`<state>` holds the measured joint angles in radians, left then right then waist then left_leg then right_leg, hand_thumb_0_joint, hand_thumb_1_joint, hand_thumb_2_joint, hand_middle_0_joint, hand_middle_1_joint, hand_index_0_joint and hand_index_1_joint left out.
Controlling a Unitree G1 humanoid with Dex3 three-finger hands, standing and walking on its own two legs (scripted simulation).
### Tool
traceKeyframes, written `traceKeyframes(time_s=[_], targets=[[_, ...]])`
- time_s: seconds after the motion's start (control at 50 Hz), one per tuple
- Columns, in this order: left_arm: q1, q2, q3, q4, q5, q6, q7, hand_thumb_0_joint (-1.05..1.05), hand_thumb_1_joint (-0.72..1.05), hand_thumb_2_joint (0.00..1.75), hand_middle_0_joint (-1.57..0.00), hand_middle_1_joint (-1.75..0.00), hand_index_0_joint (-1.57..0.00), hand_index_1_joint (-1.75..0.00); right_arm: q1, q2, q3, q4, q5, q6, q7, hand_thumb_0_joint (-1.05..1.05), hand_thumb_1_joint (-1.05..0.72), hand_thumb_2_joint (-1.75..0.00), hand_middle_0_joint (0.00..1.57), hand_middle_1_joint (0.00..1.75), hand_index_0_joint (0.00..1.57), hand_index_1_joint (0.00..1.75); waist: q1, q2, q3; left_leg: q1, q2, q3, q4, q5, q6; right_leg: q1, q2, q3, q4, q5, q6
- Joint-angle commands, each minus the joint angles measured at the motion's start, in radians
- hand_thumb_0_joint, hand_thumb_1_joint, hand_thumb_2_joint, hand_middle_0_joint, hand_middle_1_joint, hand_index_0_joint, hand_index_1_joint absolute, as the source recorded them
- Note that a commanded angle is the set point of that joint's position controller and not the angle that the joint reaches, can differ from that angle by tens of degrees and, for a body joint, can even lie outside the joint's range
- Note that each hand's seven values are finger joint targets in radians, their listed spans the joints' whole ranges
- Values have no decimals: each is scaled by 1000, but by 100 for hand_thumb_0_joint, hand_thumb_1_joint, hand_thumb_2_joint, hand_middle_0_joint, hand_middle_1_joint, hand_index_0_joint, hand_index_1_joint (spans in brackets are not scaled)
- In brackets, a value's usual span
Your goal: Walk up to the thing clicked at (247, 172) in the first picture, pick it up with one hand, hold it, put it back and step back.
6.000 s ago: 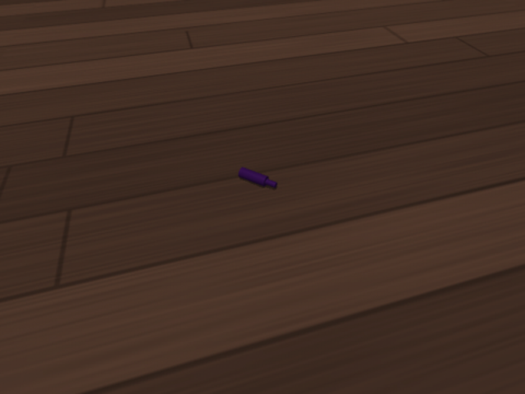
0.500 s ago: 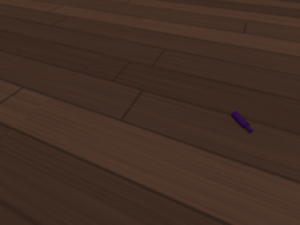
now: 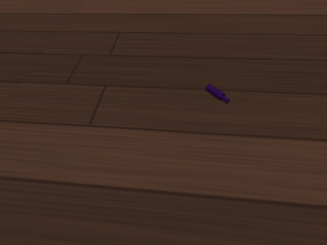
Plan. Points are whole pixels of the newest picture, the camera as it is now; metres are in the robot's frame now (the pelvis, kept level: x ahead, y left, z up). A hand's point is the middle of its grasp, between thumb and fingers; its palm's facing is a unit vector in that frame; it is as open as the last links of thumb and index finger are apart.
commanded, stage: walk up
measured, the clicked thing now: (217, 93) +1.29 -0.38 -0.72
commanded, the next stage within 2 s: stand in 1.22 s
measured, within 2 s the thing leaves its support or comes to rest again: neither
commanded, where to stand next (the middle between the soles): +0.06 +0.01 m, yaw -15 degrees
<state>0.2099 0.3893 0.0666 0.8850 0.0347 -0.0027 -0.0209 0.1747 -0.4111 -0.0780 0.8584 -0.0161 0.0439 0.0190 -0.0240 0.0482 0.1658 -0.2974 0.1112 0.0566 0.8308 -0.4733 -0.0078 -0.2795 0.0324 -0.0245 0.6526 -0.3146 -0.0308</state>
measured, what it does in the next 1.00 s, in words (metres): steps on the spot: left foot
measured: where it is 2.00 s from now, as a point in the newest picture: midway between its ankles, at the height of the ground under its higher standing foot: outside the picture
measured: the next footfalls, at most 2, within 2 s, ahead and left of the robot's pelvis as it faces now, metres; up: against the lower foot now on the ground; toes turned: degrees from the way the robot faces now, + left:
left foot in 0.28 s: +0.07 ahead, +0.14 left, +0.00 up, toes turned -12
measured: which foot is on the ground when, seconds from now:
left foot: up 0.00-0.26, down 0.28-1.00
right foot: down 0.00-1.00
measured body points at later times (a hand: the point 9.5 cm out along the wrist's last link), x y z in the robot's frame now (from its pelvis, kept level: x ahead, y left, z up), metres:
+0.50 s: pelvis -0.01 +0.01 +0.00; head +0.02 +0.01 +0.45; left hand +0.13 +0.31 -0.11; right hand +0.03 -0.31 -0.11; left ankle +0.03 +0.15 -0.72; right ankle -0.02 -0.11 -0.71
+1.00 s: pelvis -0.01 +0.01 +0.02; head +0.01 +0.00 +0.47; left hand +0.16 +0.28 -0.10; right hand +0.00 -0.30 -0.12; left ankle +0.03 +0.15 -0.72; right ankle -0.02 -0.11 -0.72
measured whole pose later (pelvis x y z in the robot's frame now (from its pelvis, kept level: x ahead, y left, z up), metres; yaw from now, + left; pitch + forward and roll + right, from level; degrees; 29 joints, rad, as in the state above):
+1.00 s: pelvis -0.01 +0.01 +0.02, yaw -14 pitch -3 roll +1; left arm 0.14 0.35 0.00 1.03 0.01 -0.03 -0.01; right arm 0.14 -0.36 -0.01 1.02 -0.01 -0.01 0.03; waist -0.01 0.01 0.07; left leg -0.18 0.04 0.03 0.49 -0.26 -0.03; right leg -0.22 0.03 0.10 0.53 -0.27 0.00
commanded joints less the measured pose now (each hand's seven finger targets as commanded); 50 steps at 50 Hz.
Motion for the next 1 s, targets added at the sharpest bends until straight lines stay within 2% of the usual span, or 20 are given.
traceKeyframes(time_s=[0.0,0.04,0.14,0.24,0.26,0.28,0.3,0.32,0.38,0.48,0.5,0.52,0.54,0.56,0.68,0.72,0.74,0.76,0.84,0.98], targets=[[41,278,70,-107,-20,-34,39,0,90,90,-20,-30,-20,-30,-23,-173,-32,-98,15,-12,-25,0,-90,-90,20,30,20,30,45,-142,-151,-221,-34,-130,295,-115,12,160,-347,456,-265,336,-260],[62,254,59,-109,-14,-34,48,0,90,90,-20,-30,-20,-30,-3,-172,-28,-81,6,-20,-23,0,-90,-90,20,30,20,30,39,-168,-158,-189,-46,-98,219,-56,13,143,-259,352,-216,390,-191],[96,259,59,-135,-7,-29,49,0,90,90,-20,-30,-20,-30,2,-162,-30,-83,-8,-29,-19,0,-90,-90,20,30,20,30,58,-202,-169,-105,-77,-77,11,-20,5,98,-232,343,-178,441,-197],[-6,230,39,-180,-27,-6,40,0,90,90,-20,-30,-20,-30,102,-152,-44,-46,-12,-50,-27,0,-90,-90,20,30,20,30,-21,-168,-190,166,-125,-47,-302,198,43,-108,-182,315,-58,337,-119],[2,185,24,-184,-33,-4,39,0,90,90,-20,-30,-20,-30,114,-196,-52,-51,-26,-59,-32,0,-90,-90,20,30,20,30,-24,-64,-197,198,-7,-220,-421,158,83,-174,-117,287,35,223,-59],[16,136,10,-178,-37,-1,38,0,90,90,-20,-30,-20,-30,64,-268,-63,-74,-27,-70,-30,0,-90,-90,20,30,20,30,-5,106,-172,191,186,-495,-526,121,164,-268,40,191,172,-34,-2],[14,219,36,-144,-28,2,51,0,90,90,-20,-30,-20,-30,30,-293,-67,-81,-11,-74,-23,0,-90,-90,20,30,20,30,-8,118,-155,65,321,-565,-522,177,282,-179,33,152,351,-294,13],[44,234,39,-129,-25,-1,50,0,90,90,-20,-30,-20,-30,2,-276,-66,-86,-13,-78,-21,0,-90,-90,20,30,20,30,19,86,-129,37,323,-537,-509,230,310,-166,5,162,401,-293,14],[48,207,43,-95,-34,-11,29,0,90,90,-20,-30,-20,-30,-16,-245,-50,-83,-17,-80,-27,0,-90,-90,20,30,20,30,29,125,-96,34,181,-279,-429,394,225,-142,-17,113,298,-226,4],[113,160,33,-40,-20,-30,24,0,90,90,-20,-30,-20,-30,-40,-227,-32,-94,-12,-51,-13,0,-90,-90,20,30,20,30,52,154,-167,26,108,-157,-281,359,155,100,25,-12,-161,-19,2],[114,190,40,-36,-12,-41,33,0,90,90,-20,-30,-20,-30,-27,-192,-18,-96,-4,-45,-12,0,-90,-90,20,30,20,30,57,92,-178,-27,80,-130,-212,341,115,175,7,52,-222,52,-9],[103,247,52,-42,1,-53,40,0,90,90,-20,-30,-20,-30,-18,-133,-1,-108,4,-42,-10,0,-90,-90,20,30,20,30,49,-82,-177,-152,-1,-79,-77,215,51,224,-137,320,-271,76,-57],[55,317,56,-54,-5,-57,41,0,90,90,-20,-30,-20,-30,-50,-136,-2,-107,7,-34,-18,0,-90,-90,20,30,20,30,44,-173,-152,-159,-71,-54,-5,-54,21,86,-330,566,-317,7,-188],[27,312,52,-68,-5,-60,39,0,90,90,-20,-30,-20,-30,-40,-168,-15,-86,1,-30,-23,0,-90,-90,20,30,20,30,38,-149,-126,-106,-45,-118,74,-130,16,13,-365,604,-295,46,-245],[-49,236,20,-52,-21,-56,38,0,90,90,-20,-30,-20,-30,42,-143,-5,3,5,-64,-18,0,-90,-90,20,30,20,30,-10,-184,-185,88,-79,-53,-296,121,31,27,-193,279,-146,379,-116],[-47,181,1,-51,-39,-48,36,0,90,90,-20,-30,-20,-30,37,-182,-18,15,-11,-75,-24,0,-90,-90,20,30,20,30,-5,-78,-226,215,26,-190,-413,358,68,-53,-130,228,-71,309,-38],[-19,156,-7,-33,-46,-43,33,0,90,90,-20,-30,-20,-30,-32,-213,-16,0,-9,-81,-23,0,-90,-90,20,30,20,30,30,-16,-220,167,108,-291,-460,281,117,-47,-57,178,-74,136,-2],[-14,180,0,3,-42,-40,36,0,90,90,-20,-30,-20,-30,-76,-220,-12,6,3,-80,-16,0,-90,-90,20,30,20,30,49,-23,-201,78,127,-272,-430,227,144,59,-44,142,-98,23,-5],[-76,220,1,37,-34,-57,32,0,90,90,-20,-30,-20,-30,-73,-170,13,53,8,-70,-11,0,-90,-90,20,30,20,30,15,-37,-131,78,-24,-102,-385,171,45,29,-142,280,-231,141,-45],[-115,186,-13,96,-39,-51,33,0,90,90,-20,-30,-20,-30,-93,-169,23,115,11,-79,-10,0,-90,-90,20,30,20,30,23,-52,-195,158,22,-113,-460,306,56,95,-107,220,-234,265,-14]])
